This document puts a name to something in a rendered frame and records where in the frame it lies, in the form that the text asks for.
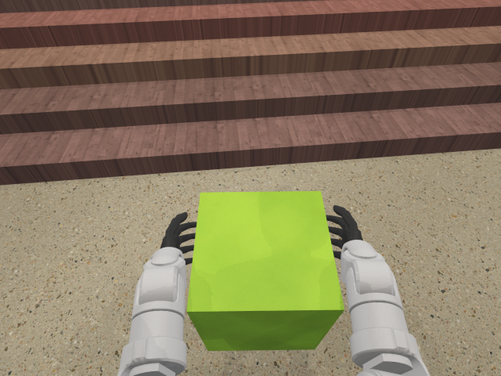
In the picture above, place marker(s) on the left robot forearm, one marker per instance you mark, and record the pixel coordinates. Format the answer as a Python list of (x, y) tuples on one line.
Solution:
[(156, 346)]

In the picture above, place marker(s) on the robot left hand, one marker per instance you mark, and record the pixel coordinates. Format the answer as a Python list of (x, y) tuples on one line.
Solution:
[(172, 238)]

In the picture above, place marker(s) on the robot right hand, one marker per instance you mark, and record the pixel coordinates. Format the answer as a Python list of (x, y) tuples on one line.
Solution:
[(349, 229)]

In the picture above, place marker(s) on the right robot forearm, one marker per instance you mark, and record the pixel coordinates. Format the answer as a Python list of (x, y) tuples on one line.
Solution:
[(380, 339)]

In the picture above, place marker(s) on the carton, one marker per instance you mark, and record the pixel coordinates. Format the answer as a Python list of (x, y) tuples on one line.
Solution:
[(263, 275)]

